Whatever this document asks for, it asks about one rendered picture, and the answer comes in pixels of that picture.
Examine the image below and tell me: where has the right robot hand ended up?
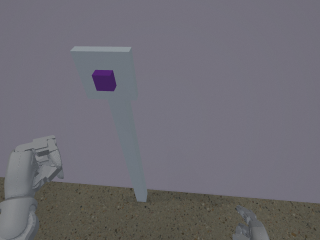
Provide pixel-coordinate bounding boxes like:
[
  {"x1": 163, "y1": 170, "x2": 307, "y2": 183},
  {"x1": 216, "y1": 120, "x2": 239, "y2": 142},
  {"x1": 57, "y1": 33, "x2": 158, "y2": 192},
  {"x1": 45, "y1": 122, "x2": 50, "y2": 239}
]
[{"x1": 232, "y1": 205, "x2": 270, "y2": 240}]

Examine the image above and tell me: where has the robot left forearm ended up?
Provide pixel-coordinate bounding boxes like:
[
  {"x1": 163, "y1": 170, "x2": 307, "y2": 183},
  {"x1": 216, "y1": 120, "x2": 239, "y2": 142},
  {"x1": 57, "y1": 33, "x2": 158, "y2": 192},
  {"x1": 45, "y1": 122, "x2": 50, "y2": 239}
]
[{"x1": 0, "y1": 196, "x2": 40, "y2": 240}]

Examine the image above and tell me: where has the left robot hand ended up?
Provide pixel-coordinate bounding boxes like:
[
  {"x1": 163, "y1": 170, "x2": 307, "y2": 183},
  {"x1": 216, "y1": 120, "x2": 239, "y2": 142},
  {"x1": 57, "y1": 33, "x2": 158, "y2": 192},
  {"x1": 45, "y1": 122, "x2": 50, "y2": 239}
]
[{"x1": 4, "y1": 135, "x2": 64, "y2": 200}]

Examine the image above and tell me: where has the button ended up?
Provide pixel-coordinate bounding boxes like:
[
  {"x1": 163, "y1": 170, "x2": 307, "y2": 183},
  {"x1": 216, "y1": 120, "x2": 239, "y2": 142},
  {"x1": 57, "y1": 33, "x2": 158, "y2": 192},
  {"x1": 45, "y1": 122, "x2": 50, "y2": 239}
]
[{"x1": 92, "y1": 70, "x2": 117, "y2": 92}]

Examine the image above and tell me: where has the panel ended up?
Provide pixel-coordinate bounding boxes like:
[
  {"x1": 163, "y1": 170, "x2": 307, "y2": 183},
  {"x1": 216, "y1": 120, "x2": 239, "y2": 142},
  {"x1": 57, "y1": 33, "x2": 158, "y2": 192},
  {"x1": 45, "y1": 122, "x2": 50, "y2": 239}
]
[{"x1": 70, "y1": 46, "x2": 148, "y2": 202}]

